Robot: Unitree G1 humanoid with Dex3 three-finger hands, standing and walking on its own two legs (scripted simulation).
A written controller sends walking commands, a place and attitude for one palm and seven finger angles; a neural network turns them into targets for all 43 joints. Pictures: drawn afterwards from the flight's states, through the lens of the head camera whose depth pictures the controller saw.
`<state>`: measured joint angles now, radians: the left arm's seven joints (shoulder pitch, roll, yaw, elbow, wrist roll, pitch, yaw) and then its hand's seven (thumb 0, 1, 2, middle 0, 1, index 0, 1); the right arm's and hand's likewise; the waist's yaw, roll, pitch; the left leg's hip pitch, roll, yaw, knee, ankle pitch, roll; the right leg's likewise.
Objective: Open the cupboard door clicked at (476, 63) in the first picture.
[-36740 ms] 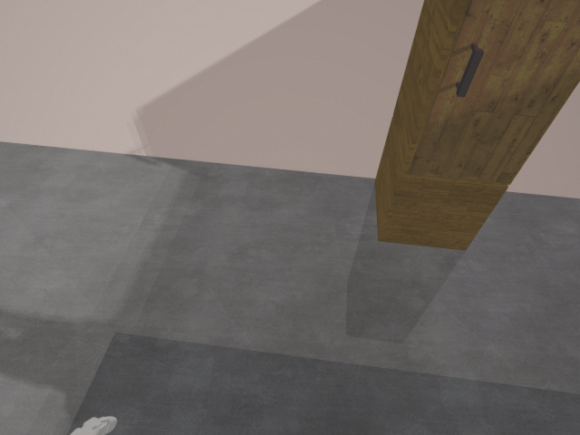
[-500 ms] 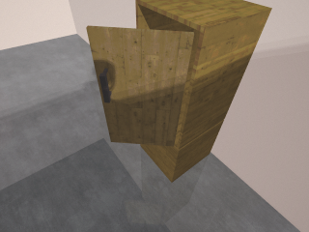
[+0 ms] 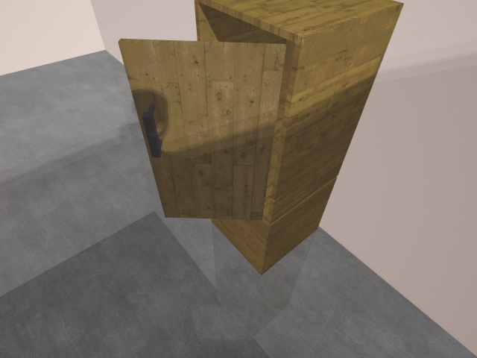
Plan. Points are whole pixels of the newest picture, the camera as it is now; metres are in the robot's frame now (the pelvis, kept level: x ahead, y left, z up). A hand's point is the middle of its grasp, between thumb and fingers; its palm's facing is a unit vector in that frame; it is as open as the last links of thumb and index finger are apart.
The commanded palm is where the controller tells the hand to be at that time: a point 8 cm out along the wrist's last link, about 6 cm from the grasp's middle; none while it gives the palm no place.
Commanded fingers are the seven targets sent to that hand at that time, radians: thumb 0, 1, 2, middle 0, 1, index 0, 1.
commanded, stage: look again from close up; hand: left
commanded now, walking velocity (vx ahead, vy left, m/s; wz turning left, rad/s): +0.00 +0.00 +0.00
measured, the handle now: (154, 131) +0.60 +0.24 +0.05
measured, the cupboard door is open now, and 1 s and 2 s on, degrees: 49 49 49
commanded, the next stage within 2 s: shuffle to correct the standing spot in 0.30 s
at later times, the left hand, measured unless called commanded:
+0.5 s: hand out of the picture -0.01 +0.16 -0.18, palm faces +0.04 -0.99 -0.16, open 7.4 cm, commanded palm none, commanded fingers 0.00 0.90 0.90 -0.20 -0.30 -0.20 -0.30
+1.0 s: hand out of the picture +0.12 +0.21 -0.18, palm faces +0.00 -0.98 -0.20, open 7.3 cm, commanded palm none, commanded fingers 0.00 0.90 0.90 -0.20 -0.30 -0.20 -0.30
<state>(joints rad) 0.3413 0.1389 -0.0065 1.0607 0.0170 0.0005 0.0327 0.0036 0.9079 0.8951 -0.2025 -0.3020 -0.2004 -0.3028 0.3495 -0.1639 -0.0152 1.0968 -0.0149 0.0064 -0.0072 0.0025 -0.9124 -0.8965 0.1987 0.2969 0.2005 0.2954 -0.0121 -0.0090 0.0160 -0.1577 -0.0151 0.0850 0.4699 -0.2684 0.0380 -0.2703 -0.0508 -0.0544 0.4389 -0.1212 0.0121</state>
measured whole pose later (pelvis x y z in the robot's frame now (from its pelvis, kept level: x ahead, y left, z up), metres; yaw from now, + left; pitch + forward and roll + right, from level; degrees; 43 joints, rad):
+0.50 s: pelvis +0.01 +0.00 +0.00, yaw -1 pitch -2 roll +0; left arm 0.38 0.11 0.01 1.07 0.03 0.00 0.04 0.00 0.91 0.90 -0.20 -0.30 -0.20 -0.30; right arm 0.35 -0.13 -0.02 1.10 -0.02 0.00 -0.01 0.00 -0.91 -0.90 0.20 0.30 0.20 0.30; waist 0.00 0.00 0.00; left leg -0.17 -0.01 0.10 0.48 -0.29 0.04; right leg -0.29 -0.05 -0.04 0.46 -0.14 0.01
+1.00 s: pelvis +0.08 +0.03 +0.00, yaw -1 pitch -2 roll -1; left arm 0.26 0.17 0.04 1.02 0.02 0.01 0.04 0.02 0.94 0.90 -0.20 -0.30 -0.20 -0.30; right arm 0.44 -0.08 0.00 1.13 -0.01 -0.03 -0.05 0.00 -0.91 -0.90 0.20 0.30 0.20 0.30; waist -0.04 -0.01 0.07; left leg -0.01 -0.03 0.10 0.43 -0.38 0.07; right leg -0.32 -0.05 -0.08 0.55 -0.15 -0.02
